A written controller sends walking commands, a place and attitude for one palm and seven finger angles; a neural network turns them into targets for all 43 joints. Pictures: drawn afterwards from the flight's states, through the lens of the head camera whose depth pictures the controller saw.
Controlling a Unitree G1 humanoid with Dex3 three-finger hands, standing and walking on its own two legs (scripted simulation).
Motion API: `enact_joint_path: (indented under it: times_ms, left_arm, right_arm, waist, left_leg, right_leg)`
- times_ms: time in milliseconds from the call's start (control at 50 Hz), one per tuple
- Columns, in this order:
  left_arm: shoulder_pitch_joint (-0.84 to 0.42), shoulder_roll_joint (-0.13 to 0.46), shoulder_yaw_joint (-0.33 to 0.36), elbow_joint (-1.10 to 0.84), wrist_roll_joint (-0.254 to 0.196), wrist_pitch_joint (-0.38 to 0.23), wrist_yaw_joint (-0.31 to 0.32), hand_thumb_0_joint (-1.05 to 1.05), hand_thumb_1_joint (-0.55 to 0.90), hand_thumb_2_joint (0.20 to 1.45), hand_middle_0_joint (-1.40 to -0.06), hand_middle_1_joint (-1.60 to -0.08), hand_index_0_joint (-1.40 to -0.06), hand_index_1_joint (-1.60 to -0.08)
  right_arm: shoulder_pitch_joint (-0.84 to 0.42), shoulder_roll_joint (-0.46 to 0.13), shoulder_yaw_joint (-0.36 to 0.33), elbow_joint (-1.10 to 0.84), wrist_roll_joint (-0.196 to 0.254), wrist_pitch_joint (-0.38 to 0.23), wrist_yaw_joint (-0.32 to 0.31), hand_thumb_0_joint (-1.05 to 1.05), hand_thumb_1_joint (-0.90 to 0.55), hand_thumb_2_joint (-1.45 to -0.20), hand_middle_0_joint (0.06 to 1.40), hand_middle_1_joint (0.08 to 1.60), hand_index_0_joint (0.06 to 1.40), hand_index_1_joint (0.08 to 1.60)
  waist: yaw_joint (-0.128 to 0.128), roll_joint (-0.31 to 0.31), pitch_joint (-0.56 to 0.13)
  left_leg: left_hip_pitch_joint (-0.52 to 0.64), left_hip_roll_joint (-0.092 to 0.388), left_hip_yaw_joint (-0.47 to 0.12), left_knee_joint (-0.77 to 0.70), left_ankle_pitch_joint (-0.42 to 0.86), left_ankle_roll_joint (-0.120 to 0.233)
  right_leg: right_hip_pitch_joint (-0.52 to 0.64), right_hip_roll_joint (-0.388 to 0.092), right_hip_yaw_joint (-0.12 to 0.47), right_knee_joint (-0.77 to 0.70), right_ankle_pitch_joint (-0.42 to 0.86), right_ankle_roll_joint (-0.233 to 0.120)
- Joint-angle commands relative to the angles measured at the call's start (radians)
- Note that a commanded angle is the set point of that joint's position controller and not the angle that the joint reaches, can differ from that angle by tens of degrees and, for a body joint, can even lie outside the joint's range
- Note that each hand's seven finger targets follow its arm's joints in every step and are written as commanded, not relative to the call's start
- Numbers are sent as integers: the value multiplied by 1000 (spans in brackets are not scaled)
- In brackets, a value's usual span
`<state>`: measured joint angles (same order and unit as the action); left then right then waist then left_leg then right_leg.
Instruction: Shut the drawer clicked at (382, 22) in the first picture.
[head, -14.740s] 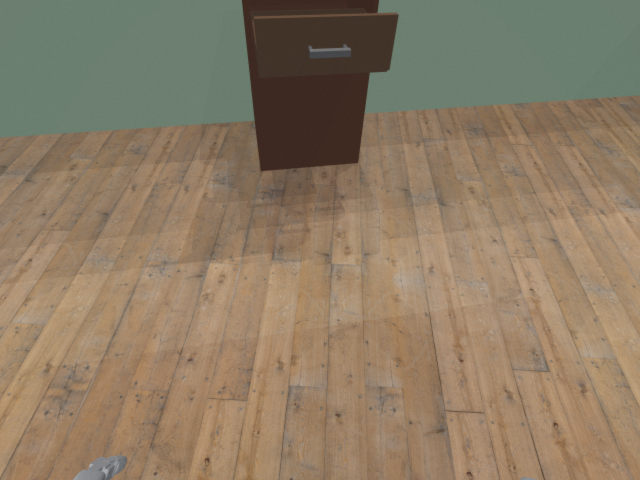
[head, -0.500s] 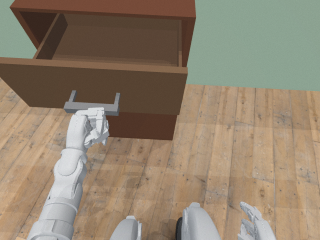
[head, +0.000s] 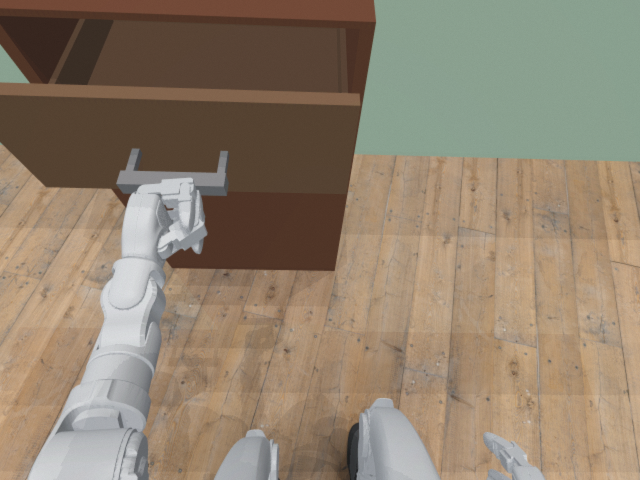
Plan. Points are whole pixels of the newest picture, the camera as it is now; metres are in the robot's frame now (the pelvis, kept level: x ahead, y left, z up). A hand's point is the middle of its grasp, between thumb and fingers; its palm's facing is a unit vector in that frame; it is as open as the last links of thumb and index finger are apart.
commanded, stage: push the drawer shut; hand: left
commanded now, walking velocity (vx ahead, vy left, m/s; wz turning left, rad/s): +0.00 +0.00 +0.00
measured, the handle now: (177, 170) +0.50 +0.18 +0.04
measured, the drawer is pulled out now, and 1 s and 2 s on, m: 0.14 0.02 0.00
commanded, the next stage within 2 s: pull the fist back off the drawer in 1.54 s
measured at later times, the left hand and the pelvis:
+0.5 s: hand (207, 191) +0.47 +0.13 +0.03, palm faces -0.04 -1.00 -0.05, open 3.2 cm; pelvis -0.01 +0.00 -0.01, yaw +0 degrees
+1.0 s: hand (214, 145) +0.54 +0.13 +0.03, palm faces -0.05 -1.00 -0.04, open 3.2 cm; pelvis -0.02 +0.00 -0.02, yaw -1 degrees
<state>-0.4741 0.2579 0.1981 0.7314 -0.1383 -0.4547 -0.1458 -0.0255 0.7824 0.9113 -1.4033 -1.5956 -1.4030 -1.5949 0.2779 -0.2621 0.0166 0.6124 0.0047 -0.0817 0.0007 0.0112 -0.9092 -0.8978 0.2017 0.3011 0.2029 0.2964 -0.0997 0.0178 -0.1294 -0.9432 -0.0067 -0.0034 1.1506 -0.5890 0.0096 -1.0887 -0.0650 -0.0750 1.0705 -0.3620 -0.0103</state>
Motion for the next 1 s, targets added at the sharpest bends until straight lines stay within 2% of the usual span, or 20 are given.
enact_joint_path:
  times_ms: [0, 60, 140, 260, 300, 320, 340, 360, 480, 520, 580, 620, 640, 660, 700, 740, 840, 860, 880, 980]
  left_arm:
    - [-455, 189, 70, -175, -10, -79, 23, 0, 900, 900, -1400, -1600, -1400, -1600]
    - [-525, 185, 61, -151, -4, -86, 22, 0, 900, 900, -1400, -1600, -1400, -1600]
    - [-579, 228, 92, -101, -2, -97, 22, 0, 900, 900, -1400, -1600, -1400, -1600]
    - [-699, 202, 60, -44, 17, -116, 21, 0, 900, 900, -1400, -1600, -1400, -1600]
    - [-701, 223, 81, 1, 21, -119, 27, 0, 900, 900, -1400, -1600, -1400, -1600]
    - [-752, 220, 73, 2, 22, -125, 31, 0, 900, 900, -1400, -1600, -1400, -1600]
    - [-760, 235, 83, 13, 24, -128, 30, 0, 900, 900, -1400, -1600, -1400, -1600]
    - [-781, 217, 67, 28, 32, -129, 27, 0, 900, 900, -1400, -1600, -1400, -1600]
    - [-868, 315, 129, 111, 52, -139, 33, 0, 900, 900, -1400, -1600, -1400, -1600]
    - [-902, 300, 115, 127, 54, -141, 34, 0, 900, 900, -1400, -1600, -1400, -1600]
    - [-945, 337, 131, 191, 65, -134, 30, 0, 900, 900, -1400, -1600, -1400, -1600]
    - [-990, 351, 133, 175, 70, -134, 32, 0, 900, 900, -1400, -1600, -1400, -1600]
    - [-1009, 364, 141, 157, 69, -138, 28, 0, 900, 900, -1400, -1600, -1400, -1600]
    - [-990, 389, 160, 189, 77, -131, 25, 0, 900, 900, -1400, -1600, -1400, -1600]
    - [-1016, 410, 170, 218, 76, -118, 23, 0, 900, 900, -1400, -1600, -1400, -1600]
    - [-1038, 442, 187, 244, 77, -108, 18, 0, 900, 900, -1400, -1600, -1400, -1600]
    - [-1094, 461, 193, 257, 91, -92, 15, 0, 900, 900, -1400, -1600, -1400, -1600]
    - [-1092, 490, 211, 274, 98, -87, 16, 0, 900, 900, -1400, -1600, -1400, -1600]
    - [-1108, 480, 204, 284, 95, -79, 17, 0, 900, 900, -1400, -1600, -1400, -1600]
    - [-1139, 526, 233, 287, 109, -65, 14, 0, 900, 900, -1400, -1600, -1400, -1600]
  right_arm:
    - [101, -150, -57, -80, -6, -21, -13, 0, -900, -900, 200, 300, 200, 300]
    - [110, -150, -53, -75, -9, -15, -11, 0, -900, -900, 200, 300, 200, 300]
    - [117, -155, -52, -72, -11, -8, -11, 0, -900, -900, 200, 300, 200, 300]
    - [140, -160, -52, -56, -20, 3, -5, 0, -900, -900, 200, 300, 200, 300]
    - [149, -165, -53, -52, -21, 8, -2, 0, -900, -900, 200, 300, 200, 300]
    - [146, -164, -51, -47, -23, 10, -3, 0, -900, -900, 200, 300, 200, 300]
    - [157, -167, -53, -49, -24, 11, -3, 0, -900, -900, 200, 300, 200, 300]
    - [161, -165, -50, -48, -26, 14, 1, 0, -900, -900, 200, 300, 200, 300]
    - [181, -174, -44, -38, -31, 30, 0, 0, -900, -900, 200, 300, 200, 300]
    - [184, -174, -42, -37, -34, 33, 1, 0, -900, -900, 200, 300, 200, 300]
    - [196, -182, -37, -33, -36, 40, 1, 0, -900, -900, 200, 300, 200, 300]
    - [208, -184, -37, -35, -40, 42, 1, 0, -900, -900, 200, 300, 200, 300]
    - [214, -184, -38, -39, -43, 41, 2, 0, -900, -900, 200, 300, 200, 300]
    - [225, -187, -35, -37, -44, 46, 5, 0, -900, -900, 200, 300, 200, 300]
    - [228, -187, -32, -33, -44, 52, 3, 0, -900, -900, 200, 300, 200, 300]
    - [239, -190, -26, -37, -44, 55, 2, 0, -900, -900, 200, 300, 200, 300]
    - [261, -196, -24, -38, -51, 63, 6, 0, -900, -900, 200, 300, 200, 300]
    - [268, -200, -22, -35, -50, 68, 5, 0, -900, -900, 200, 300, 200, 300]
    - [271, -199, -22, -33, -52, 71, 6, 0, -900, -900, 200, 300, 200, 300]
    - [296, -202, -19, -38, -58, 85, 12, 0, -900, -900, 200, 300, 200, 300]
  waist:
    - [-36, 29, -453]
    - [-50, 39, -453]
    - [-52, 31, -447]
    - [-76, 87, -469]
    - [-75, 59, -470]
    - [-89, 63, -460]
    - [-86, 56, -464]
    - [-92, 70, -473]
    - [-105, 61, -463]
    - [-115, 66, -464]
    - [-134, 57, -436]
    - [-144, 79, -475]
    - [-140, 113, -512]
    - [-131, 109, -535]
    - [-152, 86, -513]
    - [-159, 68, -496]
    - [-171, 152, -541]
    - [-170, 135, -541]
    - [-184, 126, -535]
    - [-186, 162, -570]
  left_leg:
    - [45, -11, -11, -176, 332, -5]
    - [50, -11, -16, -176, 329, -6]
    - [19, -14, -15, -171, 298, 0]
    - [86, -9, -35, -174, 324, -12]
    - [69, -9, -35, -171, 310, -10]
    - [53, -10, -33, -168, 294, -7]
    - [54, -11, -39, -166, 299, -5]
    - [64, -12, -34, -168, 297, -5]
    - [-5, -16, -30, -156, 238, 5]
    - [-17, -18, -28, -152, 220, 9]
    - [-49, -16, -32, -145, 181, 14]
    - [-39, -16, -34, -139, 193, 17]
    - [-18, -18, -32, -132, 215, 15]
    - [-15, -17, -33, -132, 226, 12]
    - [-59, -15, -29, -120, 218, 19]
    - [-102, -14, -29, -114, 195, 25]
    - [-55, -8, -41, -102, 241, 21]
    - [-59, -4, -46, -101, 254, 19]
    - [-70, -3, -45, -95, 259, 22]
    - [-61, 2, -47, -81, 306, 20]
  right_leg:
    - [464, 38, 59, -86, 189, -8]
    - [441, 40, 53, -83, 180, -8]
    - [448, 43, 61, -86, 157, -9]
    - [370, 49, 42, -76, 136, -12]
    - [375, 50, 44, -78, 125, -11]
    - [372, 47, 48, -82, 119, -9]
    - [371, 52, 45, -75, 123, -12]
    - [370, 53, 47, -79, 125, -10]
    - [380, 52, 61, -86, 88, -10]
    - [375, 52, 67, -92, 75, -8]
    - [347, 55, 68, -94, 38, -8]
    - [350, 55, 72, -91, 50, -7]
    - [356, 57, 73, -84, 70, -9]
    - [368, 60, 70, -82, 79, -10]
    - [377, 59, 78, -88, 82, -6]
    - [388, 62, 86, -91, 69, -7]
    - [333, 66, 74, -73, 91, -11]
    - [332, 67, 69, -69, 98, -10]
    - [330, 67, 70, -70, 108, -7]
    - [337, 70, 70, -62, 154, -10]
